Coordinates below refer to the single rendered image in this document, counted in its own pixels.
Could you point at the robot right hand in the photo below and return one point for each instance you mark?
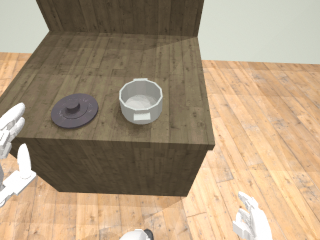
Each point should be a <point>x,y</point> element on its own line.
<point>251,225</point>

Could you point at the robot left foot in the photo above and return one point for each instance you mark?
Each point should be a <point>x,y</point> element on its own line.
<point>149,234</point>

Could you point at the lid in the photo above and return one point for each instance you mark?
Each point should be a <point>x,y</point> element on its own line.
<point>75,119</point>

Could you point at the pot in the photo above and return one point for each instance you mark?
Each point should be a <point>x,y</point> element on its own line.
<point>141,101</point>

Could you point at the robot left hand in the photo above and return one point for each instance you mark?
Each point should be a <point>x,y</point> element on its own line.
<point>11,123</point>

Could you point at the knob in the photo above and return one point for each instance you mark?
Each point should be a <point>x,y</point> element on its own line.
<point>72,105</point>

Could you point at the robot left shin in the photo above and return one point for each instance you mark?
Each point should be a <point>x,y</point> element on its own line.
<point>140,230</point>

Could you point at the table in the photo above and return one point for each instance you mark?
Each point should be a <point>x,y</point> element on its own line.
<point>95,47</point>

